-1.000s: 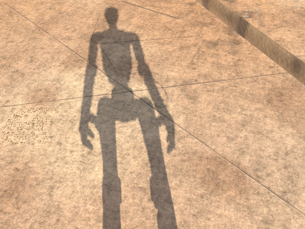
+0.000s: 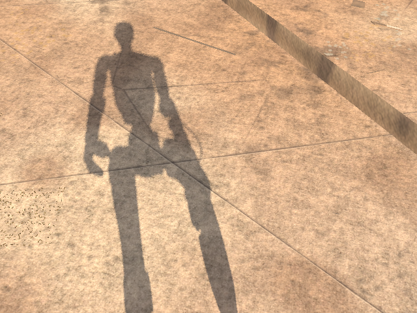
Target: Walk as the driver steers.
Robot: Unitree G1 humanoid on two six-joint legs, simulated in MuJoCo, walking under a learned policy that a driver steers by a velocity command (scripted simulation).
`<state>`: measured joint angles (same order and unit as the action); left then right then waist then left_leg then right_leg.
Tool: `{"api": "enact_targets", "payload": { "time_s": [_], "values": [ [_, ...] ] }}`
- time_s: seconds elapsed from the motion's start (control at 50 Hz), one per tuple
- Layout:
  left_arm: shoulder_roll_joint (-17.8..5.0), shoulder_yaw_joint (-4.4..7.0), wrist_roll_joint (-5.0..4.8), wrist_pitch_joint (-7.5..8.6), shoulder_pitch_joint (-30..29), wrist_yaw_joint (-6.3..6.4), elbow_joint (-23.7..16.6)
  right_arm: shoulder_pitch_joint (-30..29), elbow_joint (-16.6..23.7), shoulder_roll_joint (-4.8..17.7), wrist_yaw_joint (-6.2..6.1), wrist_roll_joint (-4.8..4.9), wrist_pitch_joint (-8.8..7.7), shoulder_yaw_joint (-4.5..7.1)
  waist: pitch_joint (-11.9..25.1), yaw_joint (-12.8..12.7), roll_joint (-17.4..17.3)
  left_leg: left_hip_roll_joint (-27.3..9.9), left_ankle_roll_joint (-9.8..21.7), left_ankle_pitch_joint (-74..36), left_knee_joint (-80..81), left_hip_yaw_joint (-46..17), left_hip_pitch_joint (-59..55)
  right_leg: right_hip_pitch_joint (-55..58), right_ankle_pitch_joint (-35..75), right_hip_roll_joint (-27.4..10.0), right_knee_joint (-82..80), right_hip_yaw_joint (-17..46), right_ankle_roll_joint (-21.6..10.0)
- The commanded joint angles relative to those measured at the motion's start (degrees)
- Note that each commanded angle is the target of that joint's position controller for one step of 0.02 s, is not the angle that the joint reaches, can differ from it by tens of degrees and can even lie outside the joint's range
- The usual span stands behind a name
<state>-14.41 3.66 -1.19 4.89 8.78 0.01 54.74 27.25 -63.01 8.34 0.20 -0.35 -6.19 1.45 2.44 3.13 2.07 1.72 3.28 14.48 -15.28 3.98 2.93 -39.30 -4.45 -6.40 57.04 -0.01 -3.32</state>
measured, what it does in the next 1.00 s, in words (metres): walks ahead: right foot, then left foot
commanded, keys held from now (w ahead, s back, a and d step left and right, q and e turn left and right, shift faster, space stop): w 0.34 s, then no key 0.66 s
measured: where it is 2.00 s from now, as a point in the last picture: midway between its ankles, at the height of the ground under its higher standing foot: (206, 248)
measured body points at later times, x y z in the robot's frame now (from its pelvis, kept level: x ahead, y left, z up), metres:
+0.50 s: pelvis +0.29 -0.05 +0.00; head +0.32 -0.05 +0.45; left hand +0.33 +0.21 -0.15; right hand +0.40 -0.32 -0.13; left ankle +0.32 +0.10 -0.66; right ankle +0.31 -0.13 -0.75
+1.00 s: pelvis +0.42 -0.01 -0.02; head +0.44 -0.01 +0.43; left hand +0.46 +0.24 -0.17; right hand +0.53 -0.25 -0.15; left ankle +0.49 +0.09 -0.75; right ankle +0.39 -0.15 -0.75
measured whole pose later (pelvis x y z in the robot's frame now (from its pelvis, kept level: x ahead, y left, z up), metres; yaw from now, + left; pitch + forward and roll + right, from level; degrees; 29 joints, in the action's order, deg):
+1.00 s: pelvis +0.42 -0.01 -0.02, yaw -1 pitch +1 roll +0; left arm -12.5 1.8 0.4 -0.3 12.0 1.8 62.2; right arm 7.3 -55.7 10.8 -1.5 -0.3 -1.1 2.4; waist -0.7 -0.9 0.1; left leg 0.7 1.8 9.0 -28.8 2.8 20.6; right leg -12.6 -19.5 -2.0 31.6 -0.5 1.2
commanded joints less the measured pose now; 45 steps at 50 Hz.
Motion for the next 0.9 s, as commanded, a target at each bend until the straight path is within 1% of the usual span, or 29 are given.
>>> {"api": "enact_targets", "payload": {
  "time_s": [0.02, 0.12, 0.18, 0.22, 0.24, 0.26, 0.28, 0.3, 0.32, 0.34, 0.36, 0.38, 0.4, 0.42, 0.44, 0.48, 0.52, 0.56, 0.62, 0.66, 0.7, 0.72, 0.74, 0.76, 0.78, 0.8, 0.84, 0.88, 0.9],
  "values": [
    [-0.66, -0.16, 0.01, 0.34, -7.34, -0.43, -4.55, 1.62, 2.73, 9.65, -1.15, 0.02, -0.12, 1.47, -8.34, -0.46, -5.61, -13.24, 6.15, -16.90, 9.21, -9.17, 0.54, -6.41, 6.36, 0.08, -11.08, -0.39, 1.22],
    [-0.50, -0.89, -0.57, 0.79, -16.54, -1.93, -7.49, 5.21, 2.28, 10.01, -1.53, 0.78, 0.38, 1.89, -10.87, 1.59, -6.23, -14.33, 6.29, -17.36, 9.71, -6.45, -3.91, -3.70, 9.49, 2.36, -22.84, -2.46, 0.49],
    [-1.12, -1.00, -0.71, 1.49, -18.94, -3.07, -9.19, 5.14, 2.11, 10.77, -1.67, 1.00, 1.03, 2.50, -11.03, 0.59, -6.90, -16.33, 5.88, -25.01, 6.17, -5.46, -9.11, -2.07, 5.92, 3.27, -26.45, -2.79, -1.59],
    [-3.76, 0.14, -0.60, 1.83, -14.54, -3.20, -8.68, 3.28, 2.80, 12.50, -1.76, 0.78, 1.41, 3.10, -6.50, -2.88, -9.37, -16.75, 4.76, -44.78, -0.70, -4.70, -11.53, 7.02, 1.85, 6.43, -26.83, -4.77, -3.43],
    [-6.10, 1.33, -0.63, 1.85, -7.55, -2.95, -6.95, 2.12, 3.11, 13.21, -1.72, 0.63, 1.82, 3.32, -1.87, -6.71, -10.97, -15.89, 3.94, -55.36, -8.89, -3.62, -11.26, 16.35, 0.63, 8.72, -26.64, -6.17, -4.81],
    [-8.93, 2.79, -0.74, 1.61, 3.52, -2.48, -3.70, 0.42, 3.90, 12.99, -1.55, 0.47, 2.02, 3.09, 4.40, -12.01, -11.07, -13.51, 2.16, -55.98, -21.43, -2.18, -4.87, 32.04, 2.64, 8.18, -26.69, -5.01, -6.81],
    [-13.87, 4.00, 0.26, 1.15, 14.57, -1.67, -1.49, 0.25, 5.64, 10.77, -1.26, -0.40, 1.72, 2.13, 13.59, -14.57, -3.13, -9.27, 0.45, -33.38, -41.18, -0.66, 10.84, 51.89, 0.41, -4.82, -25.09, 10.62, -10.74],
    [-14.76, 3.77, 1.09, 1.08, 17.18, -2.22, -0.14, 8.76, 5.17, 1.26, -0.13, 0.72, 0.24, -0.36, 23.72, -8.67, 12.98, 2.00, -2.14, 16.37, -60.41, -7.24, 30.86, 68.34, -12.91, -17.78, -34.59, 41.13, -20.23],
    [-9.42, 2.40, 0.71, 1.07, 14.86, -2.16, -0.12, 2.52, 5.58, 7.56, 0.06, 2.53, -1.46, 1.13, 19.04, -10.78, 8.02, -0.56, -0.39, 16.79, -66.51, -13.52, 36.68, 64.29, -15.19, -14.74, -39.59, 42.01, -16.62],
    [-6.85, 1.63, 0.29, 1.28, 8.81, -2.01, -1.09, -3.88, 8.00, 10.53, -0.05, 3.66, -2.14, 1.95, 9.42, -9.49, 5.86, -3.52, 0.38, 12.19, -66.77, -10.84, 40.17, 55.19, -9.88, -13.08, -40.45, 31.55, -13.95],
    [-5.47, 0.92, 0.59, 1.63, 2.65, -2.17, -2.56, -7.10, 8.76, 11.19, -0.76, 3.15, -2.28, 2.15, 4.41, -6.95, -1.25, -6.41, 0.11, 7.04, -64.03, -9.35, 36.66, 43.85, 3.24, -11.71, -41.67, 23.83, -12.63],
    [-3.94, 0.47, 1.35, 1.96, -0.12, -2.48, -2.72, -7.70, 8.61, 11.11, -1.39, 2.02, -1.71, 2.93, 1.44, -4.59, -3.29, -7.85, -0.44, 5.40, -61.37, -8.50, 32.65, 35.34, 14.40, -9.75, -42.24, 17.41, -11.89],
    [-2.76, 0.04, 2.01, 2.15, -0.44, -2.64, -1.96, -5.19, 8.33, 9.75, -1.63, 1.59, -0.75, 3.06, 1.17, -2.26, -2.03, -9.02, -0.59, 5.05, -59.57, -8.74, 28.06, 30.57, 21.06, -8.12, -43.02, 12.76, -11.40],
    [-2.29, -0.19, 2.07, 2.25, 0.01, -2.67, -1.16, -3.54, 8.03, 8.00, -1.88, 1.61, 0.06, 2.99, 0.58, -1.25, -0.70, -9.09, -0.89, 5.16, -57.13, -8.36, 26.08, 27.98, 25.42, -7.20, -43.89, 10.00, -11.42],
    [-2.71, -0.28, 2.05, 2.37, 0.32, -2.41, -0.48, -3.17, 8.13, 6.99, -2.05, 1.67, 0.70, 2.90, -0.44, -0.45, 0.24, -9.07, -1.36, 5.09, -54.42, -7.73, 25.42, 25.54, 29.07, -6.60, -44.63, 7.47, -11.53],
    [-4.89, -0.08, 2.36, 2.35, 0.73, -1.40, 0.40, -6.25, 9.78, 7.20, -2.26, 1.06, 1.40, 2.98, -1.60, 0.25, 1.24, -8.85, -2.65, 1.26, -47.39, -6.67, 26.66, 23.56, 35.13, -5.80, -45.17, 3.90, -11.69],
    [-5.78, -0.04, 2.30, 1.66, 0.53, -0.39, 0.49, -10.31, 11.19, 7.04, -2.10, 0.42, 1.70, 2.65, -0.92, -0.14, 1.32, -8.53, -3.47, -5.37, -36.61, -5.49, 25.38, 23.42, 36.20, -3.86, -44.66, 0.28, -10.49],
    [-6.84, 0.10, 1.92, 1.00, 2.16, 0.12, 0.92, -14.64, 11.94, 6.64, -1.70, 0.41, 1.85, 2.19, 0.39, -2.06, 1.99, -6.93, -3.66, -12.19, -28.20, -3.95, 22.27, 24.56, 34.13, -2.64, -44.12, -1.65, -9.25],
    [-7.26, 0.10, 1.35, 0.09, 4.47, 0.30, 2.32, -18.49, 12.68, 8.38, -1.35, 0.69, 2.37, 2.35, 0.75, -3.72, 2.31, -5.67, -3.51, -14.85, -21.41, -4.31, 20.74, 28.64, 28.12, -3.99, -42.44, -0.25, -8.61],
    [-7.12, 0.09, 0.80, -0.50, 4.24, 0.43, 2.92, -19.71, 13.12, 9.51, -1.12, 0.34, 2.34, 2.66, 0.21, -3.43, 2.42, -5.00, -2.35, -13.04, -17.59, -4.42, 19.66, 30.46, 24.35, -4.91, -39.06, 1.26, -7.61],
    [-5.84, -0.27, 0.24, -0.91, 4.56, 0.66, 3.37, -16.50, 11.66, 11.27, -1.10, -0.38, 2.01, 3.49, 1.11, -1.51, 0.40, -4.06, -0.43, -20.74, -9.31, -3.99, 12.59, 30.50, 16.41, -2.11, -32.90, 1.50, -4.26],
    [-4.65, -0.60, 1.25, -0.76, 7.30, 0.81, 3.61, -14.38, 11.26, 14.80, -1.45, -0.79, 1.87, 4.35, 3.30, -2.29, -3.44, -8.85, 1.19, -41.31, -9.80, -8.47, 5.85, 28.12, 9.13, 1.39, -27.61, -0.32, -1.39],
    [-1.00, -1.45, 2.24, -0.44, 15.20, 0.65, 5.24, -14.10, 11.22, 16.13, -1.69, -1.02, 2.30, 4.31, 8.22, -6.46, -11.89, -16.84, 7.52, -53.15, -13.38, -15.60, -5.69, 20.03, -12.41, 5.55, -20.78, -2.05, 1.53],
    [0.08, -1.91, 1.69, -1.21, 15.36, 1.00, 5.92, -12.87, 10.38, 11.15, -1.43, -0.87, 2.91, 3.09, 10.79, -4.72, -14.98, -20.49, 12.04, -45.06, -11.02, -20.94, -5.22, 18.59, -24.84, 6.39, -16.25, -1.40, 3.26],
    [-2.26, -1.42, 0.70, -2.32, 11.04, 1.32, 4.90, -13.60, 10.20, 8.94, -1.07, -0.77, 3.12, 2.39, 8.93, -4.05, -13.36, -19.56, 12.10, -32.40, -7.86, -22.78, -1.61, 17.46, -28.55, 5.94, -14.68, -0.29, 3.70],
    [-3.10, -1.18, 0.35, -3.47, 7.90, 1.76, 4.16, -15.83, 10.54, 9.51, -0.99, -0.85, 3.31, 2.30, 7.17, -4.19, -11.75, -18.68, 10.78, -22.50, -5.73, -23.20, 1.38, 16.74, -27.97, 5.14, -14.31, 0.56, 3.86],
    [-3.42, -0.84, 1.07, -5.42, 7.24, 2.30, 4.75, -21.16, 11.80, 11.20, -1.32, -0.97, 3.56, 2.46, 4.83, -5.72, -10.85, -17.69, 8.35, -10.36, -2.48, -21.86, 9.43, 20.49, -22.84, 3.56, -16.01, 1.67, 4.16],
    [-1.80, -1.10, 1.52, -5.90, 9.36, 2.18, 6.40, -25.59, 12.31, 10.76, -1.60, -0.54, 4.12, 2.30, 3.23, -8.16, -10.04, -13.31, 4.69, -1.08, -1.47, -15.93, 17.01, 28.69, -13.07, 4.08, -24.66, 0.07, 3.47],
    [-1.87, -1.12, 2.05, -5.92, 9.14, 1.97, 6.81, -24.47, 11.63, 10.28, -1.59, -0.01, 4.32, 2.27, 2.23, -7.79, -8.81, -10.86, 2.49, 5.09, -1.57, -13.06, 18.52, 30.52, -9.07, 4.42, -28.30, -0.55, 2.95]
  ]
}}
Keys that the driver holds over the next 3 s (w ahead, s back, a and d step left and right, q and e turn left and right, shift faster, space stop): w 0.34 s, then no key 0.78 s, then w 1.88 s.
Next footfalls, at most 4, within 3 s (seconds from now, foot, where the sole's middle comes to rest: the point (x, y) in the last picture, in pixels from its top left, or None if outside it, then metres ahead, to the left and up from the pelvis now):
0.26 right None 0.35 -0.14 -0.78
0.70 left None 0.54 0.09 -0.78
0.92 right None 0.43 -0.15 -0.78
1.86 right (237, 220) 0.89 -0.16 -0.78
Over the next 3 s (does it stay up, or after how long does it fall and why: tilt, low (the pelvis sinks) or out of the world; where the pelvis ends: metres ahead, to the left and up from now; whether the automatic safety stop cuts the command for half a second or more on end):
stays up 1.36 -0.06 -0.03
